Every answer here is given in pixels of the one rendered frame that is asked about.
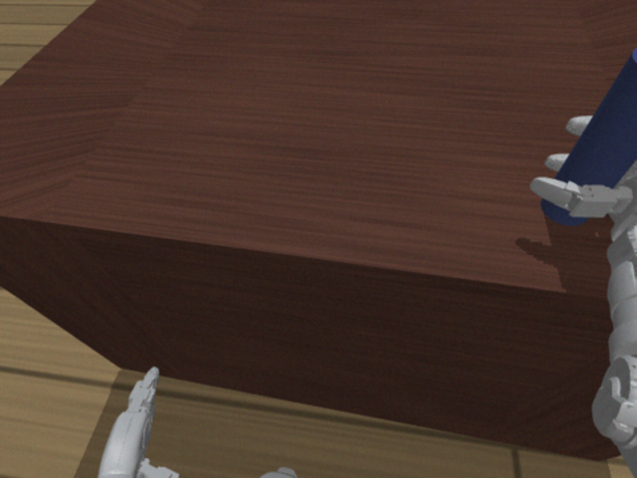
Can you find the right robot hand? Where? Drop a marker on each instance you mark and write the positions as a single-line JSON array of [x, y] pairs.
[[588, 200]]

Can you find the left robot hand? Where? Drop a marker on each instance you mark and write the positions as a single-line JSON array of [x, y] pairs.
[[126, 446]]

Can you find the bottle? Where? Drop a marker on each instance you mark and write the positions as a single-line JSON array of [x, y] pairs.
[[608, 146]]

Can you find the right robot arm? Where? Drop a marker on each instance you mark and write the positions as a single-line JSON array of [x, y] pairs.
[[614, 408]]

